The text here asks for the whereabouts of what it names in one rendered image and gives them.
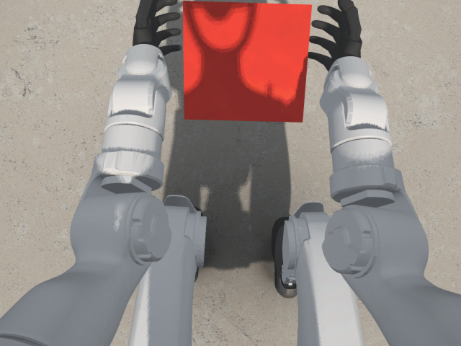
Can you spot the right robot upper arm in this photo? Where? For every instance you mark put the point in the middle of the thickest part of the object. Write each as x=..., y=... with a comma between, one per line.
x=382, y=255

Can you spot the carton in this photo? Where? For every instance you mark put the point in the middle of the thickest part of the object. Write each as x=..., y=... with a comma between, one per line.
x=245, y=61

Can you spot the left robot hand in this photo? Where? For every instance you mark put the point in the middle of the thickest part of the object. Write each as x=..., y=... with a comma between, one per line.
x=145, y=29

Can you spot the left robot shin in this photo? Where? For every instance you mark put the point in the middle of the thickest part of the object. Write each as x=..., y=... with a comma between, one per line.
x=179, y=200

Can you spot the left robot forearm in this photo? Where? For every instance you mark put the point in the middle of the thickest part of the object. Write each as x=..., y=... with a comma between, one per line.
x=134, y=130

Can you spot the left robot upper arm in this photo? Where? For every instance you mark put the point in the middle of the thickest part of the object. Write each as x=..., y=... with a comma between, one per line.
x=115, y=238

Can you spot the left robot thigh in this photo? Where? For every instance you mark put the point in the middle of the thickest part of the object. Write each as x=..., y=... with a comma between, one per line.
x=163, y=307

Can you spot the right robot forearm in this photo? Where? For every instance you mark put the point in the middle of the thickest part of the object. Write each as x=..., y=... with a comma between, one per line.
x=360, y=142

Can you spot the right robot hand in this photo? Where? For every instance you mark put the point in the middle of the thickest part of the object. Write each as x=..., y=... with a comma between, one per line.
x=346, y=36

